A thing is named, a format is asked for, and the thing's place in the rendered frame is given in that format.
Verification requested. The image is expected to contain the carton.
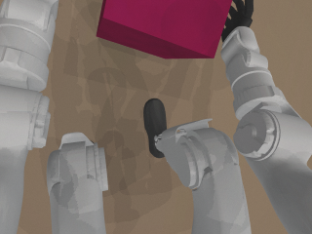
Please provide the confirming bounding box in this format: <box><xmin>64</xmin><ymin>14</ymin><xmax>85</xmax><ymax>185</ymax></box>
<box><xmin>96</xmin><ymin>0</ymin><xmax>232</xmax><ymax>59</ymax></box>

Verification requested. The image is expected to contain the left robot shin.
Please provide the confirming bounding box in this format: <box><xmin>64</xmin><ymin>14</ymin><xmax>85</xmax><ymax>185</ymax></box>
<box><xmin>46</xmin><ymin>132</ymin><xmax>94</xmax><ymax>196</ymax></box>

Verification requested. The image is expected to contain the left robot thigh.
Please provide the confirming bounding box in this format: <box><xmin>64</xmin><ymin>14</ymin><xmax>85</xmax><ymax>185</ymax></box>
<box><xmin>50</xmin><ymin>140</ymin><xmax>108</xmax><ymax>234</ymax></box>

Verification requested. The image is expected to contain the robot right upper arm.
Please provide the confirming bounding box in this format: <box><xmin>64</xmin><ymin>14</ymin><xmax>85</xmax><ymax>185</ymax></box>
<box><xmin>233</xmin><ymin>108</ymin><xmax>312</xmax><ymax>234</ymax></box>

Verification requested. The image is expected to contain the robot right forearm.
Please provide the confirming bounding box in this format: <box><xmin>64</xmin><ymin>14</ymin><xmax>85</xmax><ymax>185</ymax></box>
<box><xmin>220</xmin><ymin>26</ymin><xmax>302</xmax><ymax>120</ymax></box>

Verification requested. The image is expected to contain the robot left upper arm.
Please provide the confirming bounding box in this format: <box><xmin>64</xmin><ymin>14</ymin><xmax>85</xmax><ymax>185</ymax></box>
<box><xmin>0</xmin><ymin>84</ymin><xmax>51</xmax><ymax>234</ymax></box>

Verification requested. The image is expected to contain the robot left forearm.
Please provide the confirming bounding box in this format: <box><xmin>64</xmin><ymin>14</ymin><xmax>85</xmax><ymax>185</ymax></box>
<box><xmin>0</xmin><ymin>0</ymin><xmax>59</xmax><ymax>92</ymax></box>

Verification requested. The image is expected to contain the robot right hand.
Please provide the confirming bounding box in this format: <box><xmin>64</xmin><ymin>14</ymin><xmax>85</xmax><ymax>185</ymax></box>
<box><xmin>221</xmin><ymin>0</ymin><xmax>254</xmax><ymax>42</ymax></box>

